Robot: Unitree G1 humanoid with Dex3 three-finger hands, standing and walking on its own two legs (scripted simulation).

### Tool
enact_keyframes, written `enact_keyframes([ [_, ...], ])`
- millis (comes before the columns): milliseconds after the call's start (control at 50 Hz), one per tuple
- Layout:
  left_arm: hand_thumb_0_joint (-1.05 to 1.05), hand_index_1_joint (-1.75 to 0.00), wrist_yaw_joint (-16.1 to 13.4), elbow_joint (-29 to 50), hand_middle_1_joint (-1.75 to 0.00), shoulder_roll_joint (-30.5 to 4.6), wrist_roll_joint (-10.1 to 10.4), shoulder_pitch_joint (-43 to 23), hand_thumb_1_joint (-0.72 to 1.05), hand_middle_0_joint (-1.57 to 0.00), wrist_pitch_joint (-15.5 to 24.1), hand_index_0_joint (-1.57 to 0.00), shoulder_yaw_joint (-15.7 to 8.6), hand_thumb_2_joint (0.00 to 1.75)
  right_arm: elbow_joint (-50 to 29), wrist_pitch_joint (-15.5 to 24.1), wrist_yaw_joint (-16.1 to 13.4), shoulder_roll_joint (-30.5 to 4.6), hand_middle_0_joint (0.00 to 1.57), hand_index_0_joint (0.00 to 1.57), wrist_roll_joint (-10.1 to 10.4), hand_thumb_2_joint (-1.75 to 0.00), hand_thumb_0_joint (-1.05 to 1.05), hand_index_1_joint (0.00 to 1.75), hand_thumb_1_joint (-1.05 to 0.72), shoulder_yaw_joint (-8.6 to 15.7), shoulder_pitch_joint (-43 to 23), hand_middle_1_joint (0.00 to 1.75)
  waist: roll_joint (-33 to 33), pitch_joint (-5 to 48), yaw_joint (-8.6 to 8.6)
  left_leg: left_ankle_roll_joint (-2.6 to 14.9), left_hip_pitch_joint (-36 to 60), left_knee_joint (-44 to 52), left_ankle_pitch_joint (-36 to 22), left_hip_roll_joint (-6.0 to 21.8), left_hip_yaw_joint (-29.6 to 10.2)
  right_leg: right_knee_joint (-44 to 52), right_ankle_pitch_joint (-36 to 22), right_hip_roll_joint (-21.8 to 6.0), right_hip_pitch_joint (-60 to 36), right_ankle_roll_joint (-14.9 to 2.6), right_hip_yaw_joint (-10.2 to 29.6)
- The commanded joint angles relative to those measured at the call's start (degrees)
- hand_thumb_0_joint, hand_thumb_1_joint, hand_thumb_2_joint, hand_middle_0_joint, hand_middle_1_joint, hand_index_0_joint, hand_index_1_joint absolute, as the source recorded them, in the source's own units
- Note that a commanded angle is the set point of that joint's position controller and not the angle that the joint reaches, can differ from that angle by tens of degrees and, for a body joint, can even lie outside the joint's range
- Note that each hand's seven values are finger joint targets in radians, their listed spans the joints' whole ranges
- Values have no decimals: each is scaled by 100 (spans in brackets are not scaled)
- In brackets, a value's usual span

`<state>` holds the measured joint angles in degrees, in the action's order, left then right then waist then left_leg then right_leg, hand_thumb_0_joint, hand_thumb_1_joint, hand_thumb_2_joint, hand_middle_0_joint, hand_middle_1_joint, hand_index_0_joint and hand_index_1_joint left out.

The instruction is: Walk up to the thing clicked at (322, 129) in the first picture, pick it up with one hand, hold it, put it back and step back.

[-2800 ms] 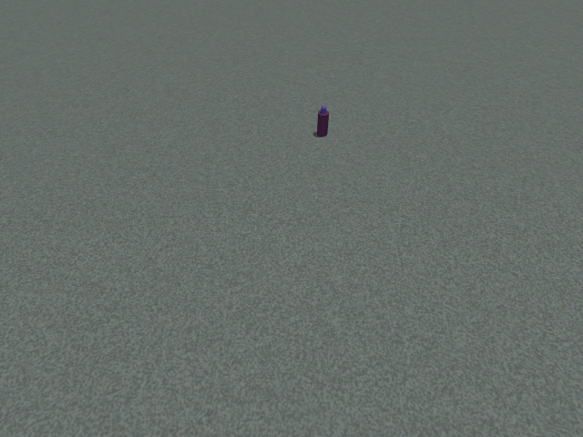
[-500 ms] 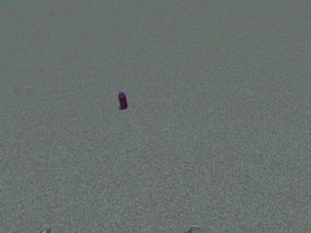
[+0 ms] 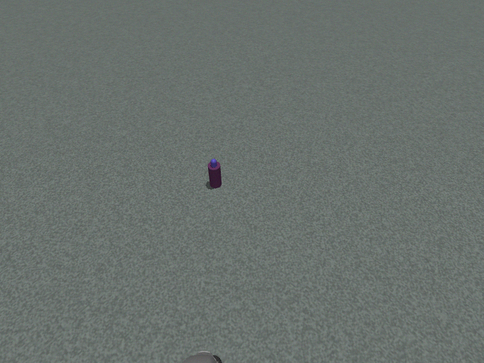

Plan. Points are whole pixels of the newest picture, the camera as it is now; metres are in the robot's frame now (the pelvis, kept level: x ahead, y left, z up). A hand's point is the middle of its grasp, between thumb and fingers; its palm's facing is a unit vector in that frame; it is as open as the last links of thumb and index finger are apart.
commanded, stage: walk up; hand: left
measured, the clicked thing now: (214, 172) +1.10 +0.24 -0.67
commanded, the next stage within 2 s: none
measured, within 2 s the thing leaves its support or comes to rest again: neither
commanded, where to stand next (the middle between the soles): +0.76 +0.05 m, yaw -3 degrees
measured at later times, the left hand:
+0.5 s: hand (138, 263) +0.33 +0.26 -0.13, palm faces -0.11 -0.91 -0.41, open 7.4 cm
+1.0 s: hand (137, 227) +0.42 +0.30 -0.13, palm faces +0.00 -0.92 -0.39, open 7.4 cm
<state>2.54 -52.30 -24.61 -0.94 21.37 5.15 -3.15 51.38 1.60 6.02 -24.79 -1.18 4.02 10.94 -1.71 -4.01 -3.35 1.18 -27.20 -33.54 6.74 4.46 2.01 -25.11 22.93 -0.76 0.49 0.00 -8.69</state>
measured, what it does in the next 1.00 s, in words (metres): walks ahead: left foot, then right foot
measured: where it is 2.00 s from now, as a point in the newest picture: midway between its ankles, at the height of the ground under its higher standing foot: (243, 250)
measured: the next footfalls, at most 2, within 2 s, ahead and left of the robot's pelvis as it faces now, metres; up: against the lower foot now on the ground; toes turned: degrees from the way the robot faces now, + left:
left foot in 0.02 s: +0.18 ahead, +0.13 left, +0.00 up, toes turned +5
right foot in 0.50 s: +0.39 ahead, -0.13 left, +0.00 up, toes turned -7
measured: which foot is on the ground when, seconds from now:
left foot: up 0.00-0.00, down 0.02-0.52, up 0.54-1.00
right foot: down 0.00-0.06, up 0.08-0.48, down 0.50-1.00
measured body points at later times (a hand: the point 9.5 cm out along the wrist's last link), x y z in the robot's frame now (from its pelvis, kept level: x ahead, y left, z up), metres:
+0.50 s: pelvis +0.23 -0.01 -0.01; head +0.25 -0.03 +0.44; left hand +0.34 +0.31 -0.10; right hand +0.25 -0.33 -0.13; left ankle +0.14 +0.12 -0.73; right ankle +0.35 -0.12 -0.73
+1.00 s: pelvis +0.40 +0.01 +0.00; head +0.42 +0.01 +0.45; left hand +0.42 +0.34 -0.11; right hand +0.49 -0.32 -0.10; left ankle +0.51 +0.15 -0.72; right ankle +0.35 -0.12 -0.73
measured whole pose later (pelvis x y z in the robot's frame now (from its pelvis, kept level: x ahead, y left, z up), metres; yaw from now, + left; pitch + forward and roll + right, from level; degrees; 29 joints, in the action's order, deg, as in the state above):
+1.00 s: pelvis +0.40 +0.01 +0.00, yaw +1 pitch -2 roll -2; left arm 2.2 -50.5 -25.0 -0.9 20.7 4.9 -3.1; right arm 52.0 1.0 5.8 -24.9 -1.6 4.5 14.8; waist -1.8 -3.2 -2.0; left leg 0.7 -23.3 -34.0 10.6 5.7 1.1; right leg -28.1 20.7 -1.9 5.0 0.5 -7.3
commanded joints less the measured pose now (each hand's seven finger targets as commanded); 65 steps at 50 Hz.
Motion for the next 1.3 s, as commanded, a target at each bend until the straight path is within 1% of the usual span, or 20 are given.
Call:
enact_keyframes([
  [0,0,-30,-149,533,-30,-1414,64,-235,90,-20,119,-20,-365,90,-263,269,-112,-1135,20,20,-74,-90,0,30,-90,398,608,30,-139,682,671,410,2170,462,263,-242,132,-1172,-2781,-1127,1025,-749,468],
  [20,0,-30,-159,566,-30,-1064,111,-1,90,-20,95,-20,-223,90,-100,301,-198,-1489,20,20,-169,-90,0,30,-90,542,1344,30,-979,1181,966,727,3292,716,1154,280,-747,-2763,-2303,-727,1893,-530,228],
  [40,0,-30,-141,634,-30,-617,175,296,90,-20,85,-20,-117,90,-253,329,-289,-1896,20,20,-178,-90,0,30,-90,645,1480,30,-2081,1373,868,1137,4312,1025,1423,1616,-3145,-4003,673,163,3515,-219,363],
  [60,0,-30,-228,544,-30,-1236,168,228,90,-20,22,-20,-218,90,-358,325,-309,-1986,20,20,42,-90,0,30,-90,655,1298,30,-1270,1424,898,1662,4207,1597,1720,2083,-4206,-4455,916,72,3866,-351,823],
  [180,0,-30,-70,246,-30,-1055,199,167,90,-20,-26,-20,-191,90,-522,440,-402,-1179,20,20,204,-90,0,30,-90,307,501,30,-364,201,337,1014,1877,1731,-1182,1022,-961,-3814,-565,-465,2845,-171,1263],
  [300,0,-30,76,593,-30,-906,93,-638,90,-20,-60,-20,-207,90,-684,499,-373,-1317,20,20,105,-90,0,30,-90,350,485,30,-616,-167,452,1248,1798,1963,-905,1010,-474,-1928,-1099,-689,2936,28,782],
  [400,0,-30,99,552,-30,-844,75,-850,90,-20,-16,-20,-273,90,-737,396,-352,-1286,20,20,96,-90,0,30,-90,349,515,30,-574,123,461,973,1833,1363,-874,755,-219,-928,-1737,-346,2041,-139,471],
  [460,0,-30,-13,239,-30,-1139,43,38,90,-20,75,-20,-435,90,-877,330,-374,-1073,20,20,126,-90,0,30,-90,282,506,30,289,784,-48,675,1359,-328,-669,489,-32,-367,-1484,-166,212,-331,533],
  [480,0,-30,-79,162,-30,-1484,2,459,90,-20,125,-20,-559,90,-878,330,-361,-739,20,20,126,-90,0,30,-90,152,838,30,1295,1090,-218,465,594,-1688,220,-17,375,61,-770,-773,-584,-490,1421],
  [500,0,-30,-143,288,-30,-1900,10,641,90,-20,150,-20,-654,90,-897,301,-344,-531,20,20,105,-90,0,30,-90,51,1134,30,1929,1229,-192,229,-521,-2767,2271,-624,203,619,-243,-2182,-1189,-916,3765],
  [520,0,-30,-149,292,-30,-1963,95,423,90,-20,109,-20,-625,90,-740,212,-411,-1137,20,20,90,-90,0,30,-90,196,988,30,1276,1025,-233,194,-776,-3288,2436,-451,-206,950,429,-2581,-839,-1422,4583],
  [540,0,-30,-162,407,-30,-1862,127,197,90,-20,92,-20,-594,90,-664,201,-439,-1302,20,20,80,-90,0,30,-90,236,823,30,1127,761,-192,169,-917,-3522,2290,-268,-381,1062,472,-2546,-471,-1611,4519],
  [640,0,-30,-185,499,-30,-1313,135,-424,90,-20,158,-20,-381,90,-319,82,-326,-966,20,20,123,-90,0,30,-90,184,1063,30,1021,103,315,67,-145,-2831,970,-109,-662,1149,-1189,-1297,1112,-799,1797],
  [780,0,-30,-162,654,-30,-1422,44,-327,90,-20,206,-20,-462,90,-448,19,-151,-963,20,20,-12,-90,0,30,-90,285,358,30,848,-285,172,-257,-566,-1429,376,111,-541,1678,274,-1467,1214,-1083,1475],
  [920,0,-30,-134,597,-30,-1563,54,-154,90,-20,161,-20,-466,90,-560,164,-59,-903,20,20,-45,-90,0,30,-90,303,-190,30,767,-144,42,-24,370,-87,405,107,-23,984,-218,-1500,1126,-1080,1225],
  [1000,0,-30,-154,657,-30,-1266,27,-272,90,-20,92,-20,-309,90,-153,280,-206,-1228,20,20,-60,-90,0,30,-90,435,1258,30,-254,638,857,258,2509,577,916,-165,-41,-1495,-1948,-1030,1613,-729,689],
  [1040,0,-30,-174,653,-30,-730,152,223,90,-20,33,-20,-138,90,-338,354,-347,-1946,20,20,-40,-90,0,30,-90,597,1508,30,-1695,765,787,991,3649,1855,1335,1839,-3744,-3833,672,424,3819,-213,547],
  [1060,0,-30,-263,547,-30,-1235,73,-35,90,-20,-22,-20,-236,90,-314,319,-339,-1936,20,20,108,-90,0,30,-90,605,1413,30,-1180,573,820,1407,3283,1717,1169,2064,-3828,-4255,880,-46,3849,-314,1052],
  [1140,0,-30,-163,344,-30,-1084,229,141,90,-20,-60,-20,-186,90,-545,366,-444,-1216,20,20,147,-90,0,30,-90,319,761,30,-584,166,381,778,2303,1434,-1495,998,-1068,-3734,-319,-342,3157,-261,1465],
  [1280,0,-30,-47,541,-30,-912,111,-384,90,-20,-151,-20,-200,90,-763,378,-462,-1244,20,20,72,-90,0,30,-90,352,721,30,-727,-183,507,1177,2031,1805,-946,994,-508,-2418,-995,-437,3189,26,1016],
])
